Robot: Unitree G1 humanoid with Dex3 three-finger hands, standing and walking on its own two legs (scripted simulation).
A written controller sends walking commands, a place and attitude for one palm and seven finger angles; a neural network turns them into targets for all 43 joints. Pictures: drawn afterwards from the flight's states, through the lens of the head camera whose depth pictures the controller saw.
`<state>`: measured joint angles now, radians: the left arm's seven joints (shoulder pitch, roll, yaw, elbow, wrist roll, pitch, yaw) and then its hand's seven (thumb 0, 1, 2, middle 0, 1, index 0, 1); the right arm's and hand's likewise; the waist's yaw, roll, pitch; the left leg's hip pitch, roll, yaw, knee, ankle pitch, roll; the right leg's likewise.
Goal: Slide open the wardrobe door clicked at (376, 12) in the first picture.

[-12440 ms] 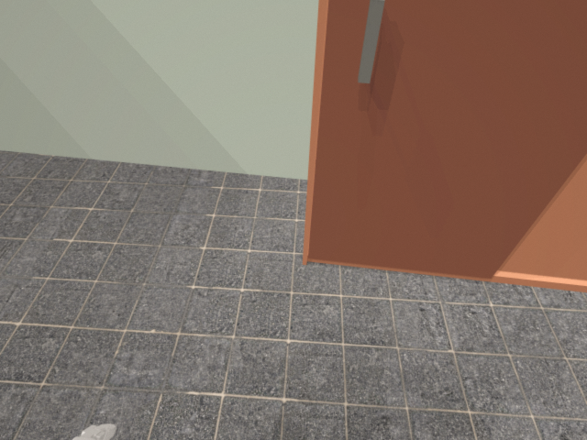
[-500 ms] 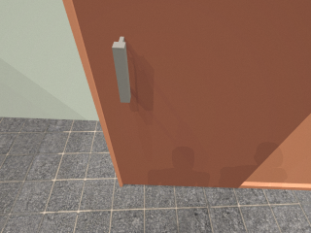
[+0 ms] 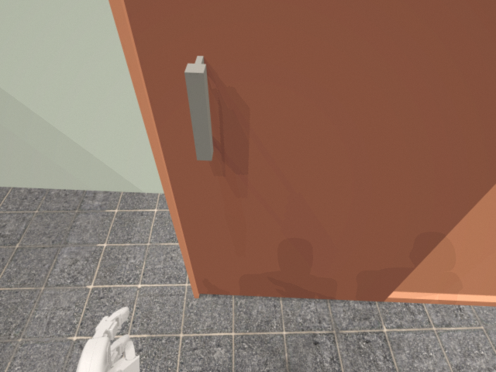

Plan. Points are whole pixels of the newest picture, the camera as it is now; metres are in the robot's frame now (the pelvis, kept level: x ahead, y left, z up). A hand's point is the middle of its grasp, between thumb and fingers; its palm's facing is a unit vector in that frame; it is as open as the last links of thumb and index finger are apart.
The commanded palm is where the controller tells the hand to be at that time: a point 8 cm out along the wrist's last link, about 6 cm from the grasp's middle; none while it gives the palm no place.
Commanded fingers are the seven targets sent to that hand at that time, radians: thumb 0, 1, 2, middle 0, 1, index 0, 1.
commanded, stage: raise the hand with hooked fingers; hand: left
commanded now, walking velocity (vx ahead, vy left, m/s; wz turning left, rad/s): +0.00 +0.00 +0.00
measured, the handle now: (202, 110) +0.50 +0.11 +0.17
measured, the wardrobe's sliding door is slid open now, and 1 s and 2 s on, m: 0.00 0.00 0.00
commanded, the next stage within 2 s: move the hooked fingers beside the handle in 1.96 s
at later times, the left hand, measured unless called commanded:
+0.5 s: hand (110, 336) +0.16 +0.20 +0.04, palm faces +0.10 -0.99 -0.12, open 9.9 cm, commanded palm +0.14 +0.26 +0.04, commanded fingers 0.00 0.13 0.57 -0.25 -0.80 -0.25 -0.80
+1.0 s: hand (66, 274) +0.22 +0.26 +0.10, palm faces +0.10 -0.99 -0.08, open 12.9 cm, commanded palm +0.19 +0.30 +0.12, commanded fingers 0.00 -0.45 0.32 -0.30 -1.17 -0.30 -1.17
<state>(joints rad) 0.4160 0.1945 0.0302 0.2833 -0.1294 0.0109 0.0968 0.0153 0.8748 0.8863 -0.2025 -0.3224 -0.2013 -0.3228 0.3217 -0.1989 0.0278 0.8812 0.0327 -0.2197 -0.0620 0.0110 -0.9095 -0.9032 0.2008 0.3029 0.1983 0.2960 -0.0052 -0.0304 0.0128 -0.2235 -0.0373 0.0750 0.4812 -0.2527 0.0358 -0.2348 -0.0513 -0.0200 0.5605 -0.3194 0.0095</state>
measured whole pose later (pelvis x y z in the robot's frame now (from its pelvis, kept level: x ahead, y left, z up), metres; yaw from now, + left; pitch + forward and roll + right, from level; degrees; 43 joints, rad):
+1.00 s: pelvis -0.01 +0.00 -0.02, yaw +1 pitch +0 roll -1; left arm 0.23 0.38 0.34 -0.10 -0.34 -0.07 -0.31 0.00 -0.24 0.42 -0.28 -1.03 -0.28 -1.03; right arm 0.23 -0.27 0.03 0.67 0.05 -0.34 -0.13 0.02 -0.90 -0.90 0.20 0.30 0.20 0.30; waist 0.05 0.00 -0.02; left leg -0.37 0.00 0.03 0.72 -0.36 0.03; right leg -0.31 -0.01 -0.06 0.67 -0.36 0.01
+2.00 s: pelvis -0.02 -0.03 +0.00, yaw +1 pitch -5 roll +0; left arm -0.11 0.47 0.44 0.06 -0.34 0.27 -0.37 -0.01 -0.51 0.30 -0.30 -1.20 -0.30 -1.20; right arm 0.18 -0.27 0.07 0.66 0.09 -0.20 -0.13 0.01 -0.90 -0.90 0.20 0.30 0.20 0.30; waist 0.06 0.05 -0.01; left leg -0.18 0.03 0.02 0.51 -0.25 0.00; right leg -0.13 0.02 -0.07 0.48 -0.27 -0.03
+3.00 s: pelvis +0.00 -0.01 +0.00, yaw +0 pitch -2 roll +0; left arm -0.42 0.36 0.27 0.29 -0.23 0.26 -0.19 -0.01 -0.50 0.30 -0.30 -1.20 -0.30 -1.20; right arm 0.22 -0.25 0.05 0.70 0.08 -0.14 -0.12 0.01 -0.90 -0.90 0.20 0.30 0.20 0.30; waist 0.01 0.03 -0.02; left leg -0.19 0.01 0.04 0.47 -0.25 0.01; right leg -0.16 0.00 -0.04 0.45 -0.26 -0.01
